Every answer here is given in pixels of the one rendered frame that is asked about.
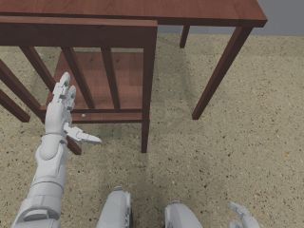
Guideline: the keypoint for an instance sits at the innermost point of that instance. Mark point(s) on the left robot upper arm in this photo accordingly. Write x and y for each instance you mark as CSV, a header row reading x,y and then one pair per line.
x,y
40,223

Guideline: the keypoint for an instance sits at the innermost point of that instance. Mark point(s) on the robot left thigh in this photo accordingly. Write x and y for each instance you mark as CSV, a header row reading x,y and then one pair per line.
x,y
116,208

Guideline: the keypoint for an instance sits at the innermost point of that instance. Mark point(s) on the robot thigh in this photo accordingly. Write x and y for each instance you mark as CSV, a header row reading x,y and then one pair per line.
x,y
116,208
178,215

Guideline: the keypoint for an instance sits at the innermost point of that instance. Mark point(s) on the table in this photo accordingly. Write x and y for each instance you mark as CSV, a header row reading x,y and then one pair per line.
x,y
244,15

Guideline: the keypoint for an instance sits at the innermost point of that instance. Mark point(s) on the robot right thigh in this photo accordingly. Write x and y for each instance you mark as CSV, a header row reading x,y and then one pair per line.
x,y
178,215

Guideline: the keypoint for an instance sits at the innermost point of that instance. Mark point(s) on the chair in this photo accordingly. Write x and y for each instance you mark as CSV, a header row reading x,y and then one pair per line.
x,y
111,87

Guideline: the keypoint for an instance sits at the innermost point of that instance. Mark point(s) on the robot left hand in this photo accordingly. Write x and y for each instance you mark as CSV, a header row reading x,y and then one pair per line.
x,y
58,112

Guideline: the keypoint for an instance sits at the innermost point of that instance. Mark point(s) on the left robot forearm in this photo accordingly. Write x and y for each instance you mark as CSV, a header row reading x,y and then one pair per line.
x,y
47,187

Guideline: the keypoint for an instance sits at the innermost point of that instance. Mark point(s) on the robot right hand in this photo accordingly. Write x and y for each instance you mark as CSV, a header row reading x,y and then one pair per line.
x,y
244,215

